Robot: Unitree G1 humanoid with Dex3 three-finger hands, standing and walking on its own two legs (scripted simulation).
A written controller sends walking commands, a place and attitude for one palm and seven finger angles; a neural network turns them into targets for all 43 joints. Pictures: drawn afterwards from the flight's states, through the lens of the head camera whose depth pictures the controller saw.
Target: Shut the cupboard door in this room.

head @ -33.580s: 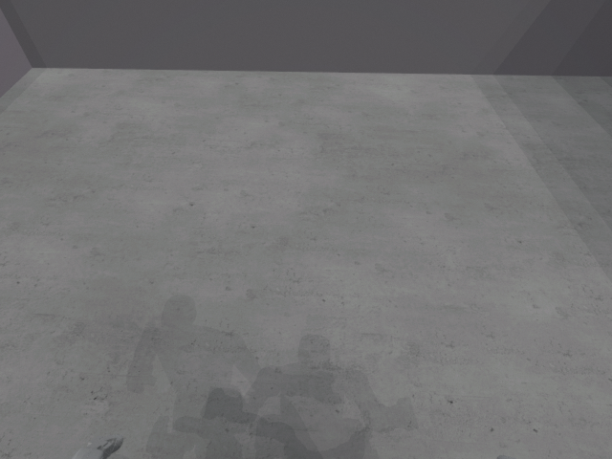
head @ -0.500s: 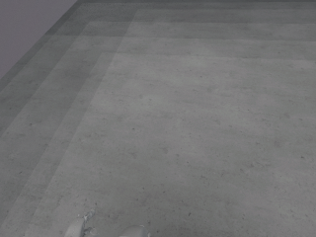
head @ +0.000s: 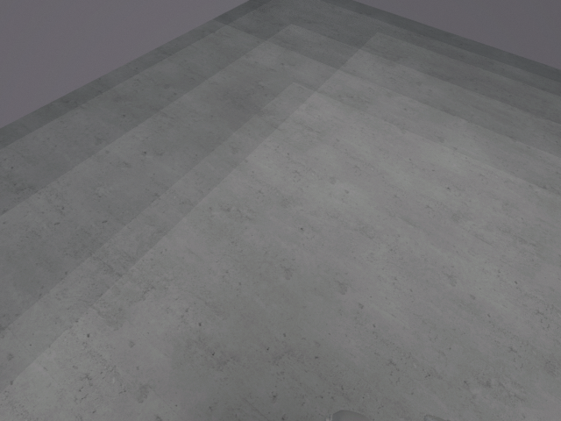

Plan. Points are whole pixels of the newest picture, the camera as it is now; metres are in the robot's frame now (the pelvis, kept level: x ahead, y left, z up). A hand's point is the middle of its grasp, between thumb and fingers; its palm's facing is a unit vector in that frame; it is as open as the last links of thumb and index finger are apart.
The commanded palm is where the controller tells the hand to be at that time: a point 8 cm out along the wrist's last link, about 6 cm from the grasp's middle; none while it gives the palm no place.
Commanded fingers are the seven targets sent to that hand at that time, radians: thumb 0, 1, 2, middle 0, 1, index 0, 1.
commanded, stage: walk to a spot facing it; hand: left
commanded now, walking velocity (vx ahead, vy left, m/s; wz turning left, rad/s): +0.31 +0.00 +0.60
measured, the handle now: out of the picture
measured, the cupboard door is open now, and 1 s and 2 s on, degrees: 89 89 89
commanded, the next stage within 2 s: turn to face it in 1.66 s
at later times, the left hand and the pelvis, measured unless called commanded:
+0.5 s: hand (184, 379) +0.19 +0.16 -0.14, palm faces +0.27 -0.93 -0.24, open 7.4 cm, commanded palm none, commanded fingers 0.00 0.90 0.90 -0.20 -0.30 -0.20 -0.30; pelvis +0.14 -0.05 +0.00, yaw +17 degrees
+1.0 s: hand (141, 391) +0.18 +0.24 -0.18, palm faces +0.56 -0.81 -0.19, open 7.4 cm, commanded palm none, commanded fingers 0.00 0.90 0.90 -0.20 -0.30 -0.20 -0.30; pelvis +0.30 +0.09 -0.01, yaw +31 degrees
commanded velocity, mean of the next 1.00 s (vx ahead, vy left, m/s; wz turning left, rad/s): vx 0.34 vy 0.00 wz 0.43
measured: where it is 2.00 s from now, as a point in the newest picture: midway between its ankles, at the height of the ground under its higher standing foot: (214, 285)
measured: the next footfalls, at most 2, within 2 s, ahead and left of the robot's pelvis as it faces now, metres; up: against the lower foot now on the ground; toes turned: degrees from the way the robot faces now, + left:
right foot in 0.34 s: +0.22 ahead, -0.15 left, +0.00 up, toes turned +5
left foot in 0.84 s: +0.33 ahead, +0.19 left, +0.00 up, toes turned +36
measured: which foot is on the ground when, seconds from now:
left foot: down 0.00-0.34, up 0.36-0.82, down 0.84-1.00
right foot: up 0.00-0.32, down 0.34-0.84, up 0.86-1.00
